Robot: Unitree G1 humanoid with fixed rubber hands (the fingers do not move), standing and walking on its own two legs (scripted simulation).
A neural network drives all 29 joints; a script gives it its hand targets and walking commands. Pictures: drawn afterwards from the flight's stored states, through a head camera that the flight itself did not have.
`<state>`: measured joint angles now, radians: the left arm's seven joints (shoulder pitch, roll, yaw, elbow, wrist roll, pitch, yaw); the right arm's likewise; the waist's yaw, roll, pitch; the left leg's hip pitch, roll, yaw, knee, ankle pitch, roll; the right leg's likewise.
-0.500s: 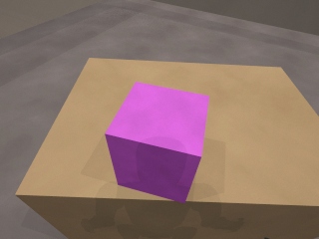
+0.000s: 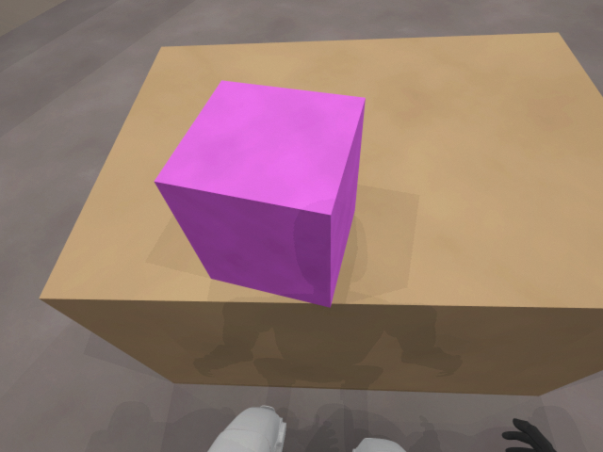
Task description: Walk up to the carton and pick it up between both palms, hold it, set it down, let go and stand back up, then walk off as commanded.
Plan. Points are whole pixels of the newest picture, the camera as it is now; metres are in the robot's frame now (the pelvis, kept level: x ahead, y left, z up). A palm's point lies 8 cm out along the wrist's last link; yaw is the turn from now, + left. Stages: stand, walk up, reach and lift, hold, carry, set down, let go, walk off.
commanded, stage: walk off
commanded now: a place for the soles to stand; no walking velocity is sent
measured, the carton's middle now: (278, 199) +0.45 +0.07 +0.03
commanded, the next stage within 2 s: none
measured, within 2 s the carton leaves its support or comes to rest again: neither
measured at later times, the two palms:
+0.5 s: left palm out of the picture -0.07 +0.34 -0.13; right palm out of the picture -0.10 -0.28 -0.12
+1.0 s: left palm out of the picture -0.22 +0.30 -0.08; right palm out of the picture -0.22 -0.33 -0.12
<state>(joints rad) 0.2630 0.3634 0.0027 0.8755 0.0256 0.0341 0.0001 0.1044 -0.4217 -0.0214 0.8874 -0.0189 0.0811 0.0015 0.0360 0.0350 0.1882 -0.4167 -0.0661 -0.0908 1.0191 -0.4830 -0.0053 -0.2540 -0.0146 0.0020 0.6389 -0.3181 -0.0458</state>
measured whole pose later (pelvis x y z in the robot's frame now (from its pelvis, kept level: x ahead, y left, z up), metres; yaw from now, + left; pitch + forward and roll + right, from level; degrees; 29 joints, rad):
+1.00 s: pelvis -0.31 -0.01 +0.00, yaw +0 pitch -4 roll +3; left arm 0.21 0.39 0.00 0.79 0.02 0.03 0.01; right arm 0.21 -0.45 -0.02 0.82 -0.02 0.07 0.00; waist 0.01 0.03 0.18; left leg -0.49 -0.13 -0.17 1.26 -0.41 0.01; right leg -0.33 0.03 0.09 0.66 -0.25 -0.05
